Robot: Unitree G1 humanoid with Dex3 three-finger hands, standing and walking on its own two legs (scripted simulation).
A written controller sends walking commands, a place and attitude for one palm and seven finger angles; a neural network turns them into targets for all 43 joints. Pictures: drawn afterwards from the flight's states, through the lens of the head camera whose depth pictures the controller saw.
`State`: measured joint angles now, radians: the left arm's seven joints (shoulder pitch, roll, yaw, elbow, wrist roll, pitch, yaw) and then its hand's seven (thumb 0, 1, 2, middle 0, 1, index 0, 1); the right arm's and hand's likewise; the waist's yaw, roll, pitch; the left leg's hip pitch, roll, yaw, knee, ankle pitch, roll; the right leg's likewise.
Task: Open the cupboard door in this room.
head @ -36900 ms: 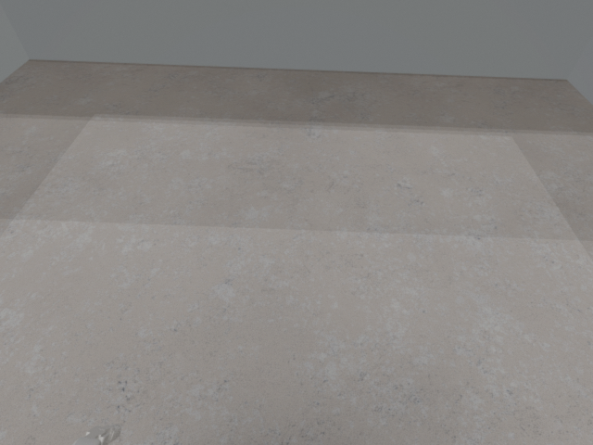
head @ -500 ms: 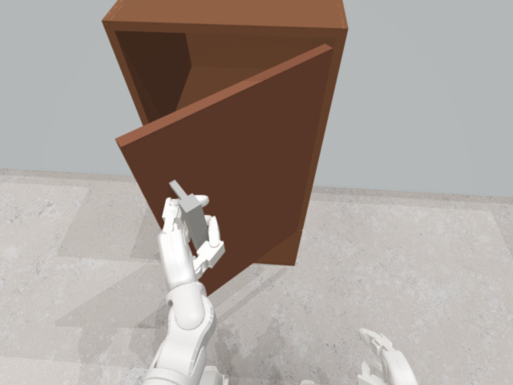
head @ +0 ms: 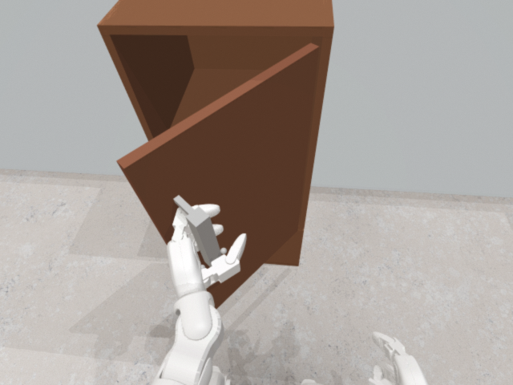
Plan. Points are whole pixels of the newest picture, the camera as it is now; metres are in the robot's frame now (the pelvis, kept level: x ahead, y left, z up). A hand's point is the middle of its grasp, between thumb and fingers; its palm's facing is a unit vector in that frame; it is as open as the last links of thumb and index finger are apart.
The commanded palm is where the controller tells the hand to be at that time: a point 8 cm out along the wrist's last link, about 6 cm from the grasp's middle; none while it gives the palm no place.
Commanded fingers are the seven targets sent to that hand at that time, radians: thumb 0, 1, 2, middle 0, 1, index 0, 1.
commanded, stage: open thumb and fingers to let go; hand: left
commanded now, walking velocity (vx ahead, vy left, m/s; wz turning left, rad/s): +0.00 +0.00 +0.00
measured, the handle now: (198, 233) +0.34 +0.11 +0.04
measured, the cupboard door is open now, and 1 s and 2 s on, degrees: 51 55 54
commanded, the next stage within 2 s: slide the hand sideways off the handle in 0.50 s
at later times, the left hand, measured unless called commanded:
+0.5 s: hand (217, 261) +0.30 +0.07 +0.04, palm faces +0.25 -0.97 -0.03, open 15.3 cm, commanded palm +0.26 +0.12 +0.04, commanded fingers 0.00 -0.50 0.30 -0.15 -0.30 -0.15 -0.30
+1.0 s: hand (213, 287) +0.25 +0.07 +0.05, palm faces -0.17 -0.99 +0.03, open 16.3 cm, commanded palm +0.24 +0.13 +0.04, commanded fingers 0.00 -0.50 0.30 -0.15 -0.30 -0.15 -0.30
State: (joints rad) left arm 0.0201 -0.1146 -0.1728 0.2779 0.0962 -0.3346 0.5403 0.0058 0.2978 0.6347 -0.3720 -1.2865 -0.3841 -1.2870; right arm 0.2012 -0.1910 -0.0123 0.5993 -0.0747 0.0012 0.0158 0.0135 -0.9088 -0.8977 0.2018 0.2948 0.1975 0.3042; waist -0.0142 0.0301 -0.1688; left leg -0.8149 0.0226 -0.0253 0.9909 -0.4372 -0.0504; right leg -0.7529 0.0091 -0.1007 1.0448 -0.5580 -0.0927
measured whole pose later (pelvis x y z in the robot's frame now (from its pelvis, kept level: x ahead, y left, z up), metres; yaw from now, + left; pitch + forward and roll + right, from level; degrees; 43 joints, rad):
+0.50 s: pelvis -0.01 +0.03 +0.00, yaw -1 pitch +14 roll +0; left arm 0.04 -0.10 -0.24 0.26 0.12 -0.34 0.56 -0.01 -0.49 0.30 -0.24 -0.67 -0.23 -0.67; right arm 0.19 -0.18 0.00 0.57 -0.07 -0.02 0.02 0.01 -0.91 -0.90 0.20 0.29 0.20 0.30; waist -0.02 0.04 -0.16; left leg -0.84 0.02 -0.01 1.05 -0.46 -0.02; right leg -0.77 0.01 -0.09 1.07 -0.55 -0.06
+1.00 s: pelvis -0.02 +0.05 -0.01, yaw -2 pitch +13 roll +0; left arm 0.12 -0.01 -0.27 0.15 0.02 -0.35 0.13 -0.01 -0.50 0.30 -0.16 -0.31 -0.17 -0.32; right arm 0.24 -0.21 0.01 0.47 -0.02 -0.02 0.03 0.01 -0.91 -0.90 0.20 0.30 0.20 0.30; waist -0.02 0.03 -0.15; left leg -0.84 0.01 0.02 1.07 -0.46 0.02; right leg -0.77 -0.01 -0.05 1.08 -0.54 -0.02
